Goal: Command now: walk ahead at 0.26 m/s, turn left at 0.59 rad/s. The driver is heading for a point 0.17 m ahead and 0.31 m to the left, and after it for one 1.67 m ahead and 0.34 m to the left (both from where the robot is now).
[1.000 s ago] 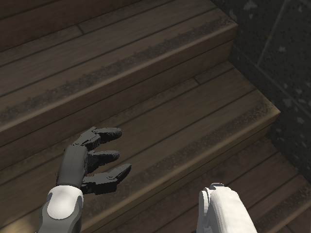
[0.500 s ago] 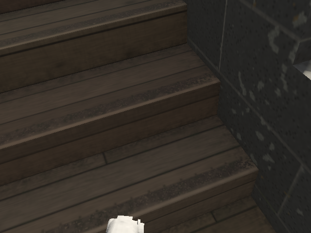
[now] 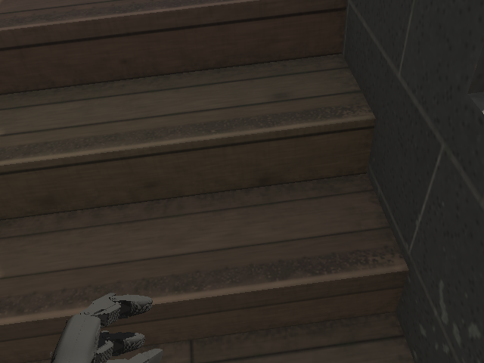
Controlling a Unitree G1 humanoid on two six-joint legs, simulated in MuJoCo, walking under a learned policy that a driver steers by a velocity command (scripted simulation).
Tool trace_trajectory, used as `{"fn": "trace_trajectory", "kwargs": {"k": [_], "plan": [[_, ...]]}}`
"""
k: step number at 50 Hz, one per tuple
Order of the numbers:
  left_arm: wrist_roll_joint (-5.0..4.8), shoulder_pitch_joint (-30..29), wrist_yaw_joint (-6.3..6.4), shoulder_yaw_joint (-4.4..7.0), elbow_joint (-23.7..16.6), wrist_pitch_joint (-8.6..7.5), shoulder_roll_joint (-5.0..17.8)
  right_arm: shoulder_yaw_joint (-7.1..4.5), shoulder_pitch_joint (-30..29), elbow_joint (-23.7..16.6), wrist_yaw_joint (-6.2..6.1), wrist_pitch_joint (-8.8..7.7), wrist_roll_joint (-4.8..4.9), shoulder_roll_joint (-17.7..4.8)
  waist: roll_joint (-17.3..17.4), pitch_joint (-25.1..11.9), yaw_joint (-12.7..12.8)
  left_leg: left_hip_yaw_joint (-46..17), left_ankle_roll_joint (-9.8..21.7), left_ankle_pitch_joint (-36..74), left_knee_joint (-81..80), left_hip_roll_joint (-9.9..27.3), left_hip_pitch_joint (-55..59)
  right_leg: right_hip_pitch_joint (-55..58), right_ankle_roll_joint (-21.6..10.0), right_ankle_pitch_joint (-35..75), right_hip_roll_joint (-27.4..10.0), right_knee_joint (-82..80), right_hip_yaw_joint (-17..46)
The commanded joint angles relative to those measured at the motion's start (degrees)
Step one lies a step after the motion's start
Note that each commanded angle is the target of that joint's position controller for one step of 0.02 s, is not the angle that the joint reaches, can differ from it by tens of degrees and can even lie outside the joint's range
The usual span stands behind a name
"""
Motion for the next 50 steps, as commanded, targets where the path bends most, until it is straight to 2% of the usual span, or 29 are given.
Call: {"fn": "trace_trajectory", "kwargs": {"k": [1,2,3,4,6,10,16,18,21,22,23,24,25,27,28,30,32,35,36,38,40,42,44,45,46,47,48,49,50], "plan": [[4.6,45.21,2.08,5.28,12.34,1.17,13.49,-0.56,-15.53,-14.69,3.91,-2.86,0.75,-3.15,-14.22,-11.76,18.22,-3.28,-2.29,16.92,13.21,-2.43,-36.1,67.77,-16.39,56.22,-9.46,-21.63,13.58],[6.72,36.59,0.52,6.48,8.49,2.98,17.48,-0.91,-2.7,-12.51,3.25,-1.75,0.97,-2.59,-19.87,-18.58,12.09,-6.03,-6.2,-4.77,35.95,-3.91,-37.1,66.01,-33.17,71.33,-24.63,-27.75,36.56],[5.55,29.76,-0.43,6.59,8.24,2.53,14.55,-1.45,-1.38,-11.07,1.88,0.23,0.43,-4.59,-9.44,-9.95,9.47,-7.76,-8.59,-1.13,47.99,-0.31,-43.48,59.18,-30.21,55.11,-23.53,-27.77,34.59],[2.16,19.46,-1.24,6.26,6.77,2.5,10.97,-0.92,-3.3,-11.75,1.36,2.08,-0.48,-4.24,-9.34,-5.89,6.57,-4.27,-7.73,3.5,55.85,3.76,-44.67,48.49,-25.83,37.65,-20.37,-28.68,24.81],[2.48,7.98,-2.16,3.98,2.05,2.56,3.11,-0.41,-7.11,-14.53,0.49,4.26,-0.56,-5.44,-3.48,-2.24,3.49,-3.16,-5.31,10.96,52.47,9.16,-39.95,30.91,-20.6,23.99,-16.19,-31.71,10.55],[4.09,5.21,-0.36,6.42,0.74,2.24,5.51,0.6,-6.65,-13.08,4.16,4.77,1.74,-5.76,-1.66,0.36,3.34,3.97,-5.02,18.11,57.84,13.39,-22.72,12.75,-15.27,15.78,-11.14,-37.94,-3.84],[1.81,3.93,1.8,6.25,1.03,-0.71,7.95,0.42,-24.02,-19.23,3.65,4.15,-1.43,-7.5,-5.12,1.45,5.33,12.18,-9.8,21.21,12.38,20.49,-6.54,15.03,-6.86,9.33,-7.66,-38.26,-14.58],[1.17,9.01,2.36,7.54,2.64,-0.11,11.95,0.42,-26.49,-22.18,3.45,4.03,-1.53,-7.71,-10.14,2.72,7.58,14.04,-10.14,17.16,-0.63,17.83,-5.68,23.55,-10.03,14.81,-14.38,-37.18,-9.19],[0.17,17.35,2.43,7.69,5.1,0.24,12.69,-1.61,-22.21,-22.68,0.56,1.32,-0.78,-9.85,-8.38,1.53,7.77,18.05,-2.67,22.71,-26.0,12.4,2.6,32.67,-11.14,12.76,-18.32,-29.71,-6.3],[2.06,22.45,2.12,5.87,6.52,-0.54,7.53,-3.76,-17.37,-22.21,-1.25,-0.28,-0.97,-12.62,-3.05,-4.75,7.24,14.85,2.95,36.53,-26.29,12.95,15.9,29.51,-6.32,13.31,-13.2,-17.78,-12.1],[1.74,24.94,2.45,2.79,1.38,-1.44,-2.12,-6.37,-3.7,-19.78,-2.95,-1.86,-0.24,-22.81,13.65,-18.39,6.8,-10.61,21.82,72.28,-27.36,31.44,43.06,13.3,1.82,-5.54,-1.58,4.38,-18.58],[-0.42,18.58,2.67,3.01,-2.46,-2.02,1.43,-7.06,-1.53,-20.96,-0.84,-2.1,-0.66,-23.71,16.72,-18.11,1.93,-23.53,26.33,71.15,-28.84,38.65,50.13,-5.37,4.93,-23.6,7.01,20.11,-11.05],[-1.3,8.44,2.56,3.9,-4.42,-0.94,4.74,-6.84,-0.64,-18.31,0.6,-1.76,-1.11,-20.68,9.91,-8.28,-2.53,-21.34,21.12,58.65,-27.81,35.86,39.73,-11.84,4.36,-21.23,5.2,41.31,-6.49],[0.64,7.45,3.09,4.83,-5.96,-0.45,6.75,-5.04,-12.66,-20.86,0.61,-0.44,1.02,-15.89,6.78,-0.27,2.58,-11.0,14.59,43.89,-29.53,29.92,22.21,-12.64,2.04,-17.14,2.05,52.79,-7.83],[-9.62,-1.39,4.67,4.37,-11.14,1.61,3.23,-5.22,-11.84,-18.84,-0.18,5.75,-0.56,-14.17,6.62,2.39,-0.79,-14.47,14.58,49.84,-33.11,30.47,28.36,-22.73,2.46,-15.63,4.03,64.74,-15.46],[-8.31,0.24,5.09,3.36,-15.64,2.78,1.97,-4.84,-12.9,-18.97,-2.07,7.77,-2.67,-14.75,5.9,-0.84,1.3,-16.83,14.36,37.58,-34.57,29.97,27.7,-25.76,1.76,-16.98,1.95,78.45,-10.64],[-7.73,0.31,4.55,2.23,-19.08,4.71,0.76,-4.17,-18.78,-19.36,-2.24,5.6,-1.52,-14.3,2.0,6.87,6.51,-13.28,11.42,19.0,-35.55,26.62,14.22,-23.34,0.59,-15.74,0.26,68.24,-6.15],[-7.27,4.74,6.29,1.73,-19.88,8.28,0.76,-4.11,-24.04,-23.13,-1.21,5.16,-0.39,-15.4,2.76,5.21,8.91,-15.89,11.46,5.18,-36.9,24.7,2.58,-16.72,1.87,-9.58,3.39,75.42,-10.88],[6.3,18.2,2.12,1.3,-13.2,5.22,3.14,-2.59,-23.27,-22.62,-1.3,-1.85,-3.02,-15.07,6.14,1.49,12.03,-7.78,6.56,10.92,-36.27,20.22,-6.32,-3.91,1.43,-2.08,2.38,67.57,-8.85],[5.15,18.6,-0.04,3.42,-12.27,4.46,6.48,-4.45,-32.44,-27.27,-2.64,-4.67,-1.69,-20.43,1.65,2.0,13.47,-0.05,1.75,24.06,-34.7,15.05,-16.32,15.5,3.11,4.43,0.16,45.67,-13.2],[2.31,16.57,-1.7,2.61,-12.3,5.21,3.32,-5.84,-33.24,-28.57,-5.08,-3.39,2.04,-21.97,3.03,3.51,12.03,-1.81,2.0,21.1,-36.16,13.5,-16.79,25.5,2.59,2.91,-0.47,10.07,-14.62],[0.18,20.72,-3.66,1.29,-9.25,6.34,-1.69,-5.1,-28.81,-31.71,-4.47,-0.97,3.57,-16.25,9.25,3.12,6.22,-18.2,6.22,17.8,-33.67,23.16,5.83,19.18,0.1,3.74,-3.3,-14.37,-6.37],[-0.11,20.09,-2.6,3.33,-8.79,3.37,0.52,-4.55,-13.21,-26.44,-0.29,3.36,4.99,-11.34,-2.54,-2.76,2.33,-20.49,5.52,13.22,-19.02,20.74,17.61,25.9,-2.32,7.72,-3.4,-41.52,-6.87],[-6.01,10.22,0.75,3.78,-13.84,7.77,5.9,-4.46,-7.66,-23.13,0.19,6.16,1.15,-10.51,-6.87,-0.72,-3.48,-2.43,-1.21,6.64,1.02,11.24,9.16,31.49,0.2,38.42,-13.84,-34.54,-3.32],[1.42,8.02,-0.81,5.97,-11.89,2.24,9.91,-4.23,-1.98,-28.06,1.11,5.21,-1.45,-7.22,-26.42,-4.81,-8.15,0.2,-8.9,-3.43,12.99,4.23,-12.24,39.2,-21.08,58.23,-20.03,-27.82,5.11],[4.42,13.86,0.4,8.29,-11.8,0.49,11.88,-5.28,-9.74,-28.06,1.36,5.02,-0.87,-14.41,-20.11,-6.91,3.22,-1.04,-12.44,-3.93,29.63,6.99,-16.25,38.0,-22.75,31.25,-24.25,-33.13,15.23],[3.62,15.32,-0.49,7.02,-8.77,-0.51,9.02,-6.05,-15.37,-27.49,0.41,4.87,1.6,-15.61,-8.72,-0.76,3.84,-3.3,-12.24,4.65,39.57,9.59,-17.64,31.75,-18.28,14.29,-20.61,-35.09,11.98],[5.58,10.16,-1.48,5.69,-10.06,-0.91,6.84,-5.51,-18.04,-26.29,0.12,4.14,2.73,-15.24,-4.28,8.13,4.61,-4.33,-11.46,8.6,44.14,9.32,-21.55,26.99,-17.32,15.5,-17.98,-34.29,6.38],[4.21,7.86,-0.96,5.03,-9.31,-0.87,4.36,-4.64,-18.55,-25.27,-0.24,3.58,2.72,-14.47,-3.62,5.06,5.55,-3.27,-12.37,11.6,44.1,9.74,-19.93,29.12,-18.45,24.97,-17.43,-34.71,1.08]]}}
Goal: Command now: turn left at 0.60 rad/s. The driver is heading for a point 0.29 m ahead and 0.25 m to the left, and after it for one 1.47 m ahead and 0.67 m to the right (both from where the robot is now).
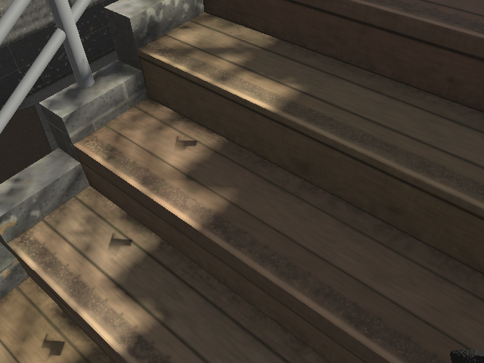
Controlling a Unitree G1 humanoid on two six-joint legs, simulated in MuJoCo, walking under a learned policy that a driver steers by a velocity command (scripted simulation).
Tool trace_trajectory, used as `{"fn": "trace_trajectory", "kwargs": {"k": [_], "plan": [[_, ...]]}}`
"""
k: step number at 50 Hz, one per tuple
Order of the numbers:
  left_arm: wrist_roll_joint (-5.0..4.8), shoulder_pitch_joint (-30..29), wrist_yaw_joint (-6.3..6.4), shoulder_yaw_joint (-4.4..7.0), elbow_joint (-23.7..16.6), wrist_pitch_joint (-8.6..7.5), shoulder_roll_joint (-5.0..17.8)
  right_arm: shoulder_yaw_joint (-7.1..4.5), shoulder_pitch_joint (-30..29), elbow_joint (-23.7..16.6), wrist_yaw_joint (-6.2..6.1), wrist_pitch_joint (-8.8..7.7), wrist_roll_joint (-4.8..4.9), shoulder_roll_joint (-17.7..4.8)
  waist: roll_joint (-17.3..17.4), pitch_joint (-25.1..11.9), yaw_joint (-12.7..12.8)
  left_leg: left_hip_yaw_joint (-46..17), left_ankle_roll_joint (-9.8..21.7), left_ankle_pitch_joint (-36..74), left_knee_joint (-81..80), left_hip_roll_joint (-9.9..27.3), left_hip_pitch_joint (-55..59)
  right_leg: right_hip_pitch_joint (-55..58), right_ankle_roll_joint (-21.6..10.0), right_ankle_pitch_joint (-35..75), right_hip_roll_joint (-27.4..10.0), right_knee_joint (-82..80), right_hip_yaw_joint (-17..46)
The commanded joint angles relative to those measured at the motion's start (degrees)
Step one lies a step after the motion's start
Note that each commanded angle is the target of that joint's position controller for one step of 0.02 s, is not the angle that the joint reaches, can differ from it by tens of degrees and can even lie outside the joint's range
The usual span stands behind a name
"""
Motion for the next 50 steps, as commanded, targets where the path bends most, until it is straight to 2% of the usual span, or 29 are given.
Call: {"fn": "trace_trajectory", "kwargs": {"k": [1,4,6,8,11,12,13,14,17,18,19,20,22,25,28,29,30,32,34,37,40,42,43,44,45,46,47,49,50], "plan": [[-0.6,-13.99,0.85,-0.48,-5.66,-3.07,2.03,0.33,-6.05,-3.79,-0.43,-0.95,0.17,-2.88,-3.87,0.79,-1.01,0.54,-1.28,3.8,14.67,4.27,-11.14,6.84,-13.56,28.74,-15.15,-20.23,15.56],[-3.56,-17.37,3.11,0.26,-7.37,-4.97,3.76,0.82,-5.73,-3.52,0.5,-1.82,-0.61,-0.54,-6.85,1.1,-1.21,9.4,-3.36,1.15,-7.46,9.18,-0.46,4.3,-8.42,16.11,-9.07,-22.12,5.14],[-4.43,-3.16,5.09,3.63,-3.25,-4.06,10.79,1.84,-8.21,-3.15,2.08,-1.52,-2.14,1.64,-7.42,2.2,6.26,15.86,-3.35,-6.07,-24.43,8.66,-2.09,15.19,-10.96,20.58,-10.85,-22.98,5.57],[-2.59,7.33,4.72,4.5,1.07,-2.39,12.82,1.98,-8.24,-4.67,2.21,-0.83,-2.74,1.21,-10.46,1.72,5.75,10.61,0.28,-5.18,-30.32,9.31,-0.69,22.03,-14.51,44.32,-21.48,-19.87,13.83],[-0.27,-1.21,2.64,3.04,1.12,-1.5,8.9,2.58,-1.33,-1.82,0.72,-2.04,-1.98,2.35,-10.65,1.14,1.5,8.96,6.54,1.58,-34.66,10.17,5.23,16.68,-13.74,39.08,-22.57,-22.84,11.03],[-2.03,-1.47,2.55,1.83,1.3,-2.24,5.32,2.36,0.76,-0.76,0.93,-2.05,-2.35,1.96,-9.5,-1.56,0.64,6.68,7.2,5.1,-37.03,11.34,9.5,14.59,-10.35,33.2,-22.1,-22.09,10.75],[-9.69,-4.11,1.94,0.9,-0.17,3.0,4.26,1.44,-5.11,-4.65,0.82,0.63,0.04,-2.54,-7.14,10.17,1.67,14.5,6.11,-1.1,-50.98,4.74,14.13,14.02,-5.08,50.04,-10.83,-20.94,-1.68],[-2.87,-5.68,1.52,0.69,2.46,-0.83,5.58,1.41,3.37,0.37,1.58,-1.42,-0.94,2.79,-10.26,-5.49,-4.0,14.67,6.52,13.2,-47.41,5.54,24.92,7.52,-6.61,32.65,-15.84,-16.31,5.02],[-2.04,-2.72,3.35,1.32,1.69,-3.47,6.63,-1.73,3.12,-1.85,-1.96,-5.92,-3.07,-1.87,-9.03,-3.17,-3.43,13.89,10.67,13.53,-44.78,5.8,29.65,1.63,-6.41,23.82,-13.99,-13.88,2.99],[-6.05,-3.75,4.83,1.92,4.07,-0.57,9.75,-1.67,10.26,-0.22,-3.03,1.69,-1.12,-2.04,-2.48,1.03,-9.94,9.13,9.69,29.01,-49.76,7.9,39.05,-0.6,-0.19,31.08,-6.16,-5.32,-7.27],[-5.43,-5.79,5.49,0.32,1.86,0.2,6.63,-3.17,19.04,1.92,-3.57,5.33,-0.52,-6.03,5.47,-1.25,-12.23,-2.44,13.72,31.29,-53.88,12.88,48.06,-12.99,2.25,28.04,-2.52,10.46,-6.61],[-5.25,-7.56,5.49,0.24,1.9,0.88,7.95,-3.81,26.14,2.88,-3.16,7.02,-0.45,-8.3,13.72,-2.3,-14.13,-17.03,19.21,29.92,-62.26,20.46,51.91,-25.26,4.63,0.55,2.46,31.56,-5.16],[-6.87,-8.23,3.59,0.62,1.9,0.96,5.55,-1.64,19.1,1.92,-2.13,5.6,-3.39,-5.67,3.9,-0.03,-9.57,-19.35,27.51,21.0,-62.87,24.95,44.03,-41.04,4.38,-0.2,2.71,77.15,7.01],[-5.84,-5.98,1.13,-2.89,-1.64,-0.45,-3.59,2.29,17.37,5.05,-0.28,3.34,-3.94,6.63,-1.88,2.32,-3.35,-8.48,19.72,8.71,-59.28,18.35,37.85,-51.72,1.2,2.71,3.52,87.81,13.74],[-7.69,-7.71,0.82,-5.87,-4.99,-1.44,-7.28,4.36,21.86,10.57,-1.18,3.06,-4.81,10.25,1.43,8.95,-1.54,-9.34,18.9,-2.69,-63.33,20.14,33.46,-63.03,0.06,1.62,6.53,102.48,13.76],[1.46,-7.53,-1.88,-4.59,-3.87,-2.36,-2.59,2.71,16.65,15.16,1.28,-2.97,-7.14,3.29,6.28,15.37,-0.54,-1.63,19.66,-5.14,-62.93,17.01,23.01,-64.98,-8.32,10.21,5.01,96.67,11.75],[2.56,-9.27,-2.77,-3.76,-5.57,-2.21,-0.02,2.6,16.37,15.92,1.79,-5.31,-7.98,3.38,2.85,12.58,-0.41,0.54,20.08,-7.15,-65.69,16.13,16.59,-57.76,-9.6,11.59,3.88,91.48,8.08],[-1.56,-18.57,-3.68,-4.29,-11.84,-0.25,-0.24,3.87,17.73,18.86,1.23,-6.07,-9.4,1.7,1.05,9.65,-1.21,-0.3,21.02,-6.71,-70.41,16.96,8.28,-49.64,-8.76,12.85,-0.58,78.41,6.79],[-3.68,-24.75,-1.47,-5.83,-13.71,1.81,-1.52,4.79,27.89,23.65,0.58,-5.96,-8.44,3.39,2.53,8.07,-4.69,-8.42,21.77,-3.2,-72.12,21.17,23.24,-61.6,-7.02,10.16,-3.17,71.99,7.81],[-2.59,-27.65,-0.98,-7.82,-11.3,2.57,-4.35,4.7,19.17,16.27,1.5,-6.54,-2.94,1.5,4.34,5.5,-5.15,-4.35,23.69,17.49,-77.13,21.26,21.23,-43.38,-1.1,-8.45,0.18,52.02,-1.69],[-3.91,-25.18,-2.37,-7.33,-7.88,1.35,-3.24,2.61,17.31,13.03,0.49,-7.56,-1.23,-6.02,5.39,-4.15,-3.92,0.42,23.7,65.32,-69.02,20.53,34.75,-28.73,0.57,-8.27,7.8,35.57,-5.59],[-4.29,-15.78,-1.62,-6.24,-4.73,0.06,0.69,1.2,13.16,10.92,0.91,-7.81,-2.62,-8.02,8.65,-11.2,0.92,7.15,17.94,100.19,-53.49,18.1,44.05,-17.74,-3.79,5.56,7.65,24.94,-1.9],[-3.35,-4.74,-1.26,-4.91,0.71,-0.31,4.82,1.63,20.52,11.76,0.82,-8.06,-4.22,-2.35,-1.85,-15.5,0.61,5.62,11.62,92.88,-40.33,11.48,20.56,5.79,-12.81,36.82,1.48,27.24,14.91],[-3.12,9.25,3.77,-1.22,3.08,1.45,6.73,-1.93,16.48,11.45,-0.16,-5.59,2.41,-9.05,-6.92,-21.58,8.88,11.63,8.94,51.16,-19.64,5.89,15.66,17.58,-17.43,36.38,-8.25,16.7,35.03],[-3.03,4.03,5.37,-1.25,6.04,2.87,7.33,-0.61,10.57,9.74,0.38,-3.15,0.74,-1.05,-12.31,-14.15,4.11,4.68,8.51,10.41,-6.13,1.67,6.12,11.25,-20.49,40.88,-9.62,0.28,51.76],[-4.18,-3.16,5.23,-0.15,6.17,2.95,7.85,1.04,10.46,7.37,0.6,-0.94,-1.33,5.12,-7.4,-4.7,-1.91,1.11,7.36,6.01,6.1,2.86,2.45,0.78,-19.47,25.49,-9.84,-4.56,52.59],[-3.24,-1.31,1.44,-1.01,2.16,-1.28,8.43,1.67,3.74,4.65,1.69,-4.95,-2.92,5.63,-15.49,4.69,2.55,-4.8,8.77,5.65,15.45,1.69,-10.45,-11.39,-20.08,19.17,-9.29,-2.71,43.74],[-3.76,-10.33,-0.45,-3.27,6.86,-2.94,-1.73,2.83,4.15,3.87,0.65,-5.17,-4.27,6.31,1.19,0.07,-6.7,-0.87,10.44,3.95,9.45,6.25,-9.92,-17.41,-16.88,25.67,-7.61,0.5,33.34],[-4.42,-13.37,0.2,-3.6,7.92,-2.91,-4.06,3.59,2.85,3.94,-0.64,-4.96,-4.96,7.06,-1.3,-0.79,-7.96,0.67,10.69,1.15,6.83,7.52,-9.74,-19.41,-15.57,22.38,-5.26,-1.8,31.29]]}}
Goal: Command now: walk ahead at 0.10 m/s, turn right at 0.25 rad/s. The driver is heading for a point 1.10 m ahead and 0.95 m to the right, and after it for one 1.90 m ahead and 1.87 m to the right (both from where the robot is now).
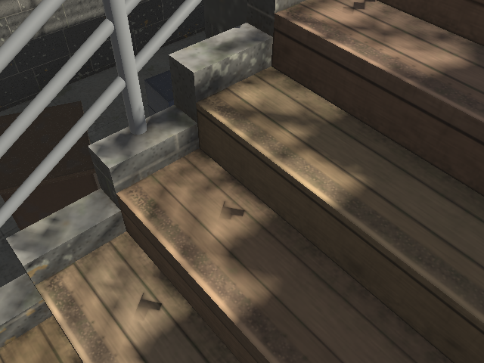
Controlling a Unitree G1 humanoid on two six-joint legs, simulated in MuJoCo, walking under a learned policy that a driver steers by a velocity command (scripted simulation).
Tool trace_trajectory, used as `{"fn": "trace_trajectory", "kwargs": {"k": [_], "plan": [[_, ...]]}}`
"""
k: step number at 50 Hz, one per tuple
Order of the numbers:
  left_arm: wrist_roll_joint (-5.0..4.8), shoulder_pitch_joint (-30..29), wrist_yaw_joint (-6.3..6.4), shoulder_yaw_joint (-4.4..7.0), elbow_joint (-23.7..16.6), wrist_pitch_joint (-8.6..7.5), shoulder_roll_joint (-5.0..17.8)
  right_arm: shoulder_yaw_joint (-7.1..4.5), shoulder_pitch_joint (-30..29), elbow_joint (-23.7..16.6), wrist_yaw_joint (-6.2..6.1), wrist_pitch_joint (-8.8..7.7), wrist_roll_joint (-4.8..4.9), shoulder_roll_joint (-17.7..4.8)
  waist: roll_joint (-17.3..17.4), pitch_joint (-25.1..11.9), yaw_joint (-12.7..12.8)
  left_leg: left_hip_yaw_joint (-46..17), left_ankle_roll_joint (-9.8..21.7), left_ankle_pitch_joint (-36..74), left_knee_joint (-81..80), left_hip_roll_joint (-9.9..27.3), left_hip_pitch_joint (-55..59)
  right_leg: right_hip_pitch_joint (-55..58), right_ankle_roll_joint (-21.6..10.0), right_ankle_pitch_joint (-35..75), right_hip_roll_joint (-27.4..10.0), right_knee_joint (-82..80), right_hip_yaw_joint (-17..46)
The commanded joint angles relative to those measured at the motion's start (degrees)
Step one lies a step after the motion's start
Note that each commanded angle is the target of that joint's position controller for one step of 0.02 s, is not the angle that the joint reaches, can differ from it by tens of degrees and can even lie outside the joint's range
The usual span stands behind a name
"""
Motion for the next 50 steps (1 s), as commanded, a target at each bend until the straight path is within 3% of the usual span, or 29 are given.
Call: {"fn": "trace_trajectory", "kwargs": {"k": [1,3,5,9,10,12,13,14,15,16,17,18,19,20,21,22,24,26,29,34,38,42,43,44,45,46,47,49,50], "plan": [[-1.57,-7.4,0.4,-0.34,-1.07,-2.05,-1.63,3.15,1.72,-5.2,-1.89,-0.6,-2.15,5.25,-3.01,-0.21,-6.01,-0.86,0.16,-1.88,1.03,3.37,-11.6,1.96,-10.87,24.61,-8.48,-26.93,24.93],[0.05,-8.4,1.83,1.39,-2.02,-2.25,3.94,2.31,3.45,-2.86,-1.6,-0.17,-1.62,2.67,-4.71,-3.4,-5.35,2.56,-1.93,3.6,8.31,0.63,-10.24,1.09,-10.78,25.05,-6.5,-27.54,23.6],[2.46,0.89,1.7,1.6,0.97,-1.94,4.77,1.87,1.87,-1.28,-0.04,0.12,-2.8,1.26,-2.58,-2.65,-1.64,3.1,-2.82,6.67,8.45,1.2,-15.59,5.87,-10.74,20.05,-6.53,-25.8,22.88],[2.87,12.81,2.04,1.09,6.26,-2.41,3.6,3.24,-11.79,-4.97,-0.9,1.08,-1.9,0.92,-7.79,-0.41,5.62,-0.26,-2.65,-1.11,3.99,1.61,-33.22,25.01,-14.28,16.74,-11.26,-26.9,36.16],[3.43,11.02,1.71,1.2,5.49,-2.65,3.41,2.92,-14.47,-6.21,-1.94,1.45,-0.8,0.14,-6.7,-1.23,5.72,-1.5,-4.84,0.48,-0.18,2.12,-33.28,25.61,-14.37,19.47,-12.06,-26.58,38.06],[2.85,1.48,1.07,2.12,-0.25,-1.39,8.2,3.25,-15.21,-7.95,-1.55,1.46,-2.57,0.55,-4.45,-0.1,2.92,6.8,-6.18,-4.28,-16.87,2.03,-14.95,12.64,-11.48,15.87,-7.21,-29.97,30.99],[2.38,1.73,0.34,2.94,-0.65,-1.11,8.96,2.91,-17.69,-9.4,-1.4,2.03,-1.41,0.19,-2.36,2.45,2.83,9.25,-6.88,-13.1,-30.51,2.72,-3.98,6.18,-9.01,9.79,-7.47,-33.96,29.9],[1.57,2.8,-0.54,3.38,-0.42,-1.24,9.39,2.19,-17.0,-9.15,-1.26,1.65,-0.31,-0.1,-6.28,4.6,2.3,16.14,-6.96,-7.58,-33.19,0.31,8.21,-0.12,-8.82,9.11,-7.56,-35.93,28.56],[2.43,-1.66,-1.48,3.75,-1.7,-2.07,10.52,1.67,-9.45,-7.53,-1.75,0.66,0.5,0.47,-10.16,6.15,-2.14,11.38,-5.62,3.02,-31.61,1.3,20.73,-5.92,-7.35,11.37,-10.19,-34.39,31.49],[1.78,-2.45,-2.01,3.97,-1.78,-2.91,9.49,0.36,-4.38,-5.49,-1.77,-0.01,2.35,-1.53,-4.51,3.68,-4.17,9.8,-4.75,3.69,-41.98,0.91,25.32,-1.34,-5.74,13.81,-7.98,-27.48,29.25],[1.41,4.72,-2.01,3.82,-0.1,-3.78,5.6,-0.31,0.66,-4.19,-2.12,-0.93,1.33,-4.18,-0.56,-1.83,-3.67,4.25,1.85,18.32,-46.39,5.45,33.57,1.62,-0.38,15.04,0.54,-13.65,22.22],[1.12,14.29,-2.15,2.94,-1.63,-4.14,1.16,-2.19,7.34,-6.29,-3.38,-0.81,-0.23,-13.26,19.12,-15.32,-3.54,-32.77,24.6,32.77,-58.59,25.56,51.13,-13.66,6.82,-4.84,9.2,6.36,16.09],[1.65,9.45,-2.59,4.14,-0.69,-3.36,6.18,-2.04,14.23,-3.17,-3.84,-0.93,-1.47,-11.93,7.24,-11.98,-7.08,-47.18,27.85,25.03,-61.32,29.94,49.37,-23.8,10.48,-1.91,6.38,37.51,18.16],[0.69,9.9,-1.25,4.7,0.86,-1.7,5.93,-1.51,11.03,-0.98,-3.85,-1.13,-1.07,-9.61,3.73,-7.23,-3.92,-39.6,22.8,11.78,-62.75,27.53,39.87,-25.44,10.44,9.03,4.16,45.32,21.23],[0.8,9.8,0.44,4.82,1.01,-0.49,6.96,0.88,-1.17,-4.58,-3.73,-0.78,-0.4,-2.96,1.35,-5.63,0.13,-27.54,16.97,-1.81,-65.85,24.51,28.44,-20.73,10.33,18.34,0.05,43.76,19.54],[2.17,10.65,1.15,4.85,1.09,-0.57,6.3,2.54,-8.44,-6.64,-3.76,-0.43,0.82,1.98,0.94,-4.42,2.85,-19.04,12.88,-7.29,-67.06,20.59,22.3,-14.9,9.52,20.82,-1.83,35.86,17.99],[2.53,10.02,-0.46,4.7,0.41,-0.8,5.06,2.88,-13.14,-8.49,-4.41,0.18,0.49,5.06,0.16,-3.73,6.51,-5.96,8.37,-3.03,-67.92,14.87,16.01,-5.23,9.06,16.91,-5.28,28.76,12.3],[1.0,6.27,-2.0,3.93,-0.49,-1.39,5.35,0.57,-10.69,-9.48,-5.93,-0.69,-0.72,0.16,1.12,-2.39,3.88,2.86,6.98,4.21,-68.99,12.14,17.93,-3.34,9.55,19.38,-4.68,24.46,10.31],[-0.21,2.85,-3.71,3.16,-2.87,-1.51,5.76,-0.7,-9.26,-10.37,-5.61,-1.3,-1.44,-2.91,2.89,-1.56,1.73,7.52,7.69,3.69,-70.83,13.29,22.49,-1.48,10.08,19.67,-4.62,16.91,8.08],[-0.04,7.05,-2.9,5.31,-4.89,-2.21,11.08,0.05,-10.89,-11.56,-4.27,-1.1,-0.64,-2.19,3.35,0.84,1.73,6.68,11.67,-5.77,-73.16,21.34,23.68,0.2,10.56,17.07,-6.23,12.88,10.6],[0.63,5.02,-4.36,4.21,-8.15,-1.07,7.0,-1.31,-10.02,-9.32,-5.49,-1.13,-0.8,-4.81,4.53,0.8,-0.46,11.09,8.12,-6.49,-70.31,19.92,28.8,9.76,9.2,1.7,-7.06,-14.67,5.41],[-0.06,10.55,-4.55,4.46,-8.5,-2.25,7.03,-1.44,-13.23,-6.85,-5.44,-0.42,-0.52,-3.83,2.76,0.56,1.79,11.22,9.03,-5.0,-64.03,22.32,26.23,21.99,3.02,16.74,-5.56,-37.53,2.5],[-0.11,10.09,-4.55,4.9,-8.46,-3.33,7.55,-0.7,-10.26,-5.04,-4.83,0.08,-0.05,-1.7,0.21,1.53,1.36,12.61,6.68,-4.09,-60.63,21.31,24.69,25.11,-0.41,24.9,-4.09,-46.37,2.77],[0.72,12.13,-3.52,5.52,-8.41,-4.02,9.35,0.11,-7.25,-4.61,-4.46,0.18,-0.07,2.28,-5.38,-0.04,0.26,17.77,1.85,-5.12,-50.11,16.79,19.01,31.91,-6.12,37.47,-8.32,-47.01,11.36],[-1.71,9.34,-1.52,6.78,-9.62,-4.6,16.64,0.14,-11.37,-10.25,-4.99,-1.1,0.36,2.93,-17.59,-0.56,-0.4,22.89,-4.56,-11.18,-39.85,4.62,3.56,36.38,-19.96,45.62,-21.08,-47.42,35.23],[0.36,15.03,-1.09,7.05,-8.72,-5.35,14.86,-0.27,-18.36,-11.28,-5.04,-1.67,0.61,0.54,-13.54,1.8,6.99,14.8,-5.92,-18.95,-30.02,2.92,-5.86,39.62,-19.89,35.91,-22.03,-49.2,36.4],[2.04,14.65,-1.34,6.85,-6.43,-5.45,13.53,0.01,-21.53,-12.32,-4.47,-1.24,0.64,2.51,-13.85,1.4,6.63,10.41,-5.12,-17.94,-20.23,3.68,-10.64,39.91,-14.88,32.82,-19.44,-47.71,30.83],[0.58,9.01,-1.7,4.94,-8.17,-4.39,9.45,-2.28,-19.21,-11.36,-4.89,-0.26,-0.79,-2.13,-9.51,0.64,3.21,6.04,-4.1,-17.44,-6.92,3.03,-11.01,35.73,-12.63,42.32,-18.98,-46.01,26.76],[-0.38,5.55,-1.0,4.43,-9.68,-3.59,8.25,-2.26,-17.73,-12.1,-4.88,-0.54,-1.39,-1.59,-6.89,-0.58,1.54,5.75,-4.73,-16.35,-4.93,2.94,-8.44,32.73,-11.88,45.04,-18.37,-44.56,25.31]]}}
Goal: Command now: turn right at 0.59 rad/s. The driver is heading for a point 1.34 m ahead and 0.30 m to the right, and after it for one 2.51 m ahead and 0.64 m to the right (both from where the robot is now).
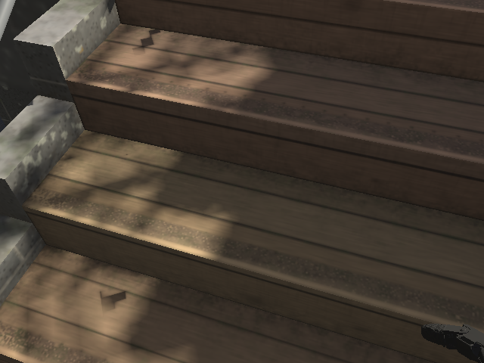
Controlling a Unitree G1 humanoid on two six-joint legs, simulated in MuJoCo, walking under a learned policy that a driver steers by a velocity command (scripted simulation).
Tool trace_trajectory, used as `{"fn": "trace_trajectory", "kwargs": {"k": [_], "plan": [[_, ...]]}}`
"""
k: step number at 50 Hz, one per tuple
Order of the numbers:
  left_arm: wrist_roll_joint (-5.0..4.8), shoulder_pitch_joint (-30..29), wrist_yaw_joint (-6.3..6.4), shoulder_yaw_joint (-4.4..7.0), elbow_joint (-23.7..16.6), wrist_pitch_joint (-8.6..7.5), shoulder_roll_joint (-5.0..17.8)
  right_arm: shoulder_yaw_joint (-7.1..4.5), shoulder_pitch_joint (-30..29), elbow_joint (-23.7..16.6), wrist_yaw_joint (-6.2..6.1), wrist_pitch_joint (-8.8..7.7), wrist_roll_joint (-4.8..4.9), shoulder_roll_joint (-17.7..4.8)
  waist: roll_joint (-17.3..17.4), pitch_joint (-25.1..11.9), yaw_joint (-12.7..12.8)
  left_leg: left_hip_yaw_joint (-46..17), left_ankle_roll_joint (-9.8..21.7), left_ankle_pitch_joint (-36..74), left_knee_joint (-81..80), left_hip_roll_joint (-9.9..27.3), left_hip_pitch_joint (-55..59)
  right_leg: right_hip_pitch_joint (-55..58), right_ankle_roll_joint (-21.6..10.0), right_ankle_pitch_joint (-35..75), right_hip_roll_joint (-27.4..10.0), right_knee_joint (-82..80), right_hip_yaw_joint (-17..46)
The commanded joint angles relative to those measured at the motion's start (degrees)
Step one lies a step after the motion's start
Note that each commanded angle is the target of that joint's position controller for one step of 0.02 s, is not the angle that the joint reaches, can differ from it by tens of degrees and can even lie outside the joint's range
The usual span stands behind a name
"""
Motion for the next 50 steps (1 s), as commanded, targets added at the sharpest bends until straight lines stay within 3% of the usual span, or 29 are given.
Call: {"fn": "trace_trajectory", "kwargs": {"k": [1,3,5,6,10,11,12,13,14,15,16,17,19,22,27,29,31,32,34,35,36,37,38,39,40,42,44,47,50], "plan": [[-1.58,-4.9,1.96,1.16,-5.35,1.12,6.95,-2.19,-8.53,-8.26,-0.8,-0.94,-1.13,-5.16,-3.46,-6.19,-2.26,-4.59,-1.39,1.07,8.6,-2.29,-10.98,8.25,-13.66,28.59,-13.28,-8.0,16.18],[-1.08,-5.24,2.34,1.04,-6.41,1.84,7.55,-1.8,-7.12,-8.06,-1.13,-0.69,-0.04,-3.06,-4.56,-4.72,-2.86,-3.67,-3.4,4.87,-3.52,-3.01,-8.43,7.85,-12.44,23.74,-11.39,-8.3,16.74],[0.2,-11.81,1.91,1.71,-8.85,0.99,9.67,-1.41,-1.92,-6.0,-0.19,-0.46,0.84,-1.89,-7.18,-3.96,-5.48,-3.1,-2.97,5.88,-6.64,-3.31,2.77,-1.15,-11.6,27.2,-11.29,-6.91,16.74],[0.64,-11.65,2.09,1.63,-9.18,0.8,9.69,-1.01,-1.48,-6.58,0.35,-0.23,1.1,-1.75,-6.62,-3.06,-4.5,-2.73,-2.13,4.97,-10.98,-3.81,3.95,-1.88,-11.74,28.72,-11.59,-6.19,18.54],[-1.01,-11.13,0.89,1.77,-6.92,2.0,9.5,-0.18,-0.61,-8.37,0.76,0.3,1.89,-1.34,-6.17,-4.79,-3.66,-0.48,0.93,18.48,-35.81,-5.2,11.34,4.36,-13.91,33.64,-11.59,-2.42,23.48],[-0.69,-8.22,0.72,1.64,-5.65,2.64,8.4,0.05,-1.06,-9.03,0.49,-0.07,2.21,-1.41,-6.25,-6.22,-2.93,-0.82,2.97,23.75,-39.76,-4.23,17.29,3.08,-11.98,30.08,-9.64,-1.48,23.5],[-0.51,-4.42,0.88,1.19,-4.6,2.97,5.65,-0.63,-1.21,-9.66,0.06,-0.64,2.11,-4.13,-1.76,-8.98,-2.27,-4.24,7.33,37.42,-39.6,0.21,24.07,0.39,-7.47,21.44,-5.74,3.21,21.2],[0.76,0.31,1.75,-0.35,-5.97,2.77,1.26,-1.41,0.41,-9.91,-0.52,-1.21,1.71,-8.97,9.71,-16.34,1.12,-18.62,22.28,63.29,-37.32,13.02,37.67,-10.63,0.92,-0.04,3.38,13.88,9.81],[1.34,-5.85,1.55,1.39,-7.33,3.07,7.1,-2.4,5.5,-8.73,-0.04,-0.74,-0.97,-9.55,11.96,-14.45,-4.51,-33.24,29.95,57.48,-43.79,22.37,39.17,-23.22,6.85,-22.4,6.14,31.09,6.62],[0.75,-8.73,1.85,2.37,-6.4,3.52,9.6,-2.97,7.32,-6.92,-0.15,-1.02,-1.3,-9.85,3.68,-10.96,-5.3,-31.06,26.68,44.57,-45.16,22.22,35.17,-27.9,8.66,-19.55,3.85,50.81,6.98],[0.2,-7.25,2.59,2.72,-4.87,3.84,10.03,-1.45,3.29,-7.11,0.58,-0.96,-1.63,-7.07,1.65,-7.22,-2.26,-25.78,21.86,35.18,-45.05,18.75,27.83,-30.27,8.55,-11.25,3.11,59.95,9.08],[-0.08,-7.22,3.51,3.35,-3.76,4.05,10.88,1.07,-0.28,-8.15,1.42,-0.65,-1.36,-1.2,2.79,-6.56,-1.56,-19.13,19.44,31.29,-46.17,16.37,24.6,-31.72,7.29,-5.47,3.02,60.47,10.72],[0.26,-14.78,4.13,1.53,-6.56,4.23,6.99,3.46,0.58,-5.69,1.41,1.79,-0.63,2.57,1.18,-7.9,-3.13,-12.08,18.99,27.05,-45.43,12.0,24.37,-36.92,5.95,-2.19,4.0,62.42,7.91],[-0.35,-13.08,3.79,1.28,-4.03,4.08,7.01,3.44,2.76,-5.88,1.58,2.57,-0.58,0.25,2.23,-9.1,-4.67,-8.92,19.67,25.55,-46.35,12.28,26.86,-38.94,7.44,-0.71,2.9,61.09,7.82],[0.49,-13.74,3.19,1.16,-2.18,3.57,7.22,2.63,5.7,-3.14,2.52,1.14,-0.18,-2.16,2.74,-5.9,-6.09,-7.5,20.05,15.02,-50.79,15.84,26.61,-40.91,7.63,0.77,-0.62,53.41,5.55],[1.53,-11.96,1.56,0.87,-1.29,3.9,6.25,2.69,1.56,-3.28,2.58,-1.17,0.29,-1.91,2.18,-5.68,-3.18,-2.81,18.02,21.03,-51.47,15.87,23.11,-32.72,6.83,3.17,-4.98,47.43,3.01],[2.15,-13.16,-0.86,-0.15,-2.35,4.83,3.8,3.09,-5.81,-4.16,2.73,-2.0,0.78,-2.0,2.86,-7.65,-1.17,4.49,13.18,22.84,-47.4,10.61,15.04,-16.25,6.38,-3.13,-7.26,32.38,-3.08],[1.66,-13.87,-1.77,-0.23,-3.34,4.83,3.6,2.5,-5.0,-3.74,2.49,-2.12,0.85,-3.26,3.79,-6.86,-2.45,4.64,12.48,21.15,-45.26,9.98,16.45,-14.24,6.57,-7.5,-6.32,24.15,-4.02],[0.15,-9.42,-2.44,0.15,-3.05,3.65,3.43,2.05,-4.62,-1.52,2.72,-2.34,0.96,-4.49,3.06,-3.95,-1.11,2.46,13.24,17.74,-40.21,12.87,15.77,-7.11,4.61,4.11,-4.8,7.7,-5.82],[-0.96,-8.63,-2.19,0.41,-2.5,2.55,3.6,2.49,-1.96,0.63,3.55,-1.81,1.9,-2.71,1.96,-2.8,-1.15,1.81,11.82,18.14,-37.43,13.14,16.05,-3.86,2.73,10.89,-3.6,-2.52,-7.11],[-0.66,-7.16,-1.08,1.01,-2.15,1.48,4.26,3.41,4.61,3.64,4.12,-1.73,2.25,0.61,0.93,-4.99,-2.35,2.99,8.06,17.03,-32.57,12.54,14.93,3.24,-0.25,18.26,-3.3,-6.24,-4.37],[0.61,-9.13,0.9,2.54,-4.4,0.64,10.98,3.26,14.46,4.05,3.55,-1.81,1.97,3.33,-8.81,-9.91,-8.16,8.55,1.7,7.64,-22.89,5.68,11.34,9.92,-11.2,53.36,-11.74,-2.57,7.6],[-1.02,-12.29,0.93,2.86,-6.56,0.31,13.37,3.53,13.43,0.82,1.81,-3.13,3.43,2.31,-14.03,-14.56,-7.09,6.66,-3.3,2.47,-20.02,0.35,3.55,16.2,-20.52,54.92,-18.66,-3.04,19.43],[-0.79,-11.39,0.45,2.2,-6.23,0.61,8.88,2.68,4.29,-1.4,1.58,-2.85,4.17,-0.91,-8.98,-12.07,-4.41,4.16,-4.16,3.85,-19.63,0.55,5.91,9.76,-17.07,40.56,-17.3,-3.59,18.35],[-1.34,-15.92,0.0,1.65,-6.74,0.95,6.57,2.79,1.26,-2.8,1.62,-2.12,3.94,-0.24,-7.15,-9.68,-5.68,3.59,-2.77,8.89,-21.76,1.78,9.34,3.4,-11.84,28.8,-13.51,-2.53,13.35],[-2.44,-18.22,-0.48,0.6,-7.74,1.93,2.93,2.23,2.95,-1.3,1.53,-1.13,3.09,-0.5,-5.4,-7.27,-6.58,2.92,-0.35,14.51,-24.98,2.7,12.22,-1.47,-7.58,18.88,-11.31,-2.58,10.99],[-2.02,-15.71,-0.93,0.23,-6.57,2.43,2.75,2.69,4.89,-0.35,2.99,-0.95,2.3,0.58,-1.5,-6.78,-5.72,2.18,0.97,19.25,-28.15,2.98,17.77,-4.55,-5.19,12.47,-8.14,-1.88,8.31],[-1.3,-11.95,-1.05,0.27,-4.02,2.31,2.61,2.98,5.79,1.93,5.74,-0.81,2.17,1.54,-0.07,-4.66,-3.82,2.12,2.4,18.62,-31.75,3.19,17.46,-3.55,-3.85,9.64,-5.13,-1.21,1.97],[0.26,-8.78,0.02,2.52,-1.95,3.15,7.34,1.25,6.74,3.08,5.47,-0.02,0.15,-2.24,-2.28,-1.23,-2.71,3.27,4.69,3.51,-30.46,2.1,13.4,-4.4,-10.24,-10.51,-6.41,-5.82,5.49]]}}
Velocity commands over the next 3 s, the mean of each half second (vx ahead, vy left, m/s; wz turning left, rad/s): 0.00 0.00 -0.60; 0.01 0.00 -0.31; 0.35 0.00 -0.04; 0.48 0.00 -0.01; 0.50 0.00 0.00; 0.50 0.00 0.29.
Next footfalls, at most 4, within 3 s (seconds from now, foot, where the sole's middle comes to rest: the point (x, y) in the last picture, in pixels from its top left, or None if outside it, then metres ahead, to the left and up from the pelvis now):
0.22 left None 0.09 0.10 -0.77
0.72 right None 0.03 -0.14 -0.77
1.58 right None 0.35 -0.24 -0.60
2.06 left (345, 246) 0.66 -0.16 -0.42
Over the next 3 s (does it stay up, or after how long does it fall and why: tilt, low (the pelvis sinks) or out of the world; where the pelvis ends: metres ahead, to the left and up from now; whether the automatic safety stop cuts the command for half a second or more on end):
stays up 0.91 -0.42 0.52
